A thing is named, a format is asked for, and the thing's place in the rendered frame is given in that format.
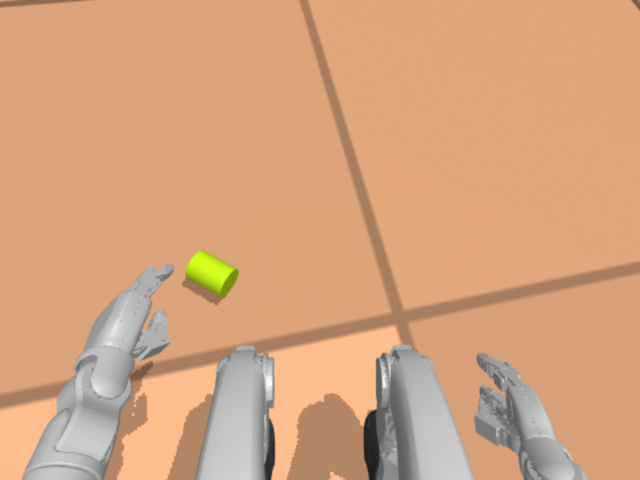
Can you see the left robot hand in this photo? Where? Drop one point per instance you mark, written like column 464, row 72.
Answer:
column 120, row 324

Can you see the right robot hand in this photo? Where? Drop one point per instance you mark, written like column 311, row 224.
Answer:
column 519, row 416

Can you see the right robot arm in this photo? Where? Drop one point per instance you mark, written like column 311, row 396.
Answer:
column 543, row 458

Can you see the left robot arm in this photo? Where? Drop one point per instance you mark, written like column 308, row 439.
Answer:
column 78, row 441

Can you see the can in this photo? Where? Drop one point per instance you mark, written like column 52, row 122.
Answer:
column 211, row 273

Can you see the right robot foot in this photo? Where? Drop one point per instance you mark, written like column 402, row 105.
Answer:
column 371, row 447

